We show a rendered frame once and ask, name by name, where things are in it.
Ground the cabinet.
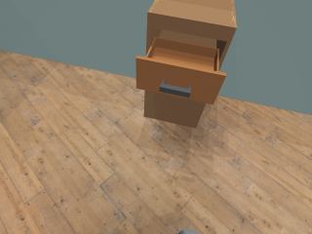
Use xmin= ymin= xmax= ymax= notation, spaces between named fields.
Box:
xmin=143 ymin=0 xmax=237 ymax=129

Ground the handle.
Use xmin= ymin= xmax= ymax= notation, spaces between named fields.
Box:
xmin=159 ymin=79 xmax=191 ymax=98

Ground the drawer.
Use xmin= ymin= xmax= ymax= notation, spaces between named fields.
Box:
xmin=136 ymin=37 xmax=226 ymax=105

